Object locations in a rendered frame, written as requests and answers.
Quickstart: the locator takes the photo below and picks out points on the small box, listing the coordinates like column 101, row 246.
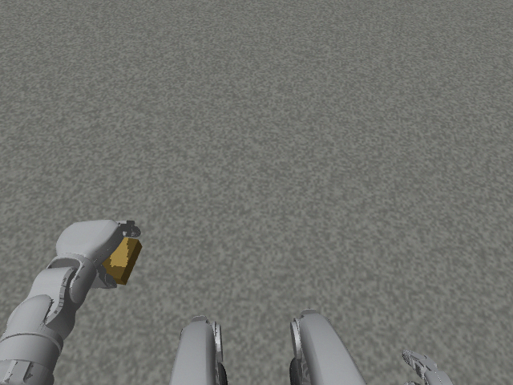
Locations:
column 120, row 264

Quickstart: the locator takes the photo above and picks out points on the left robot arm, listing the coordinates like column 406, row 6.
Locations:
column 33, row 339

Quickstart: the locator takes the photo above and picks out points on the right robot hand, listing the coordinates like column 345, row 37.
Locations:
column 426, row 368

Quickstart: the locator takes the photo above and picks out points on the left robot hand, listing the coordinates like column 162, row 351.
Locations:
column 96, row 241

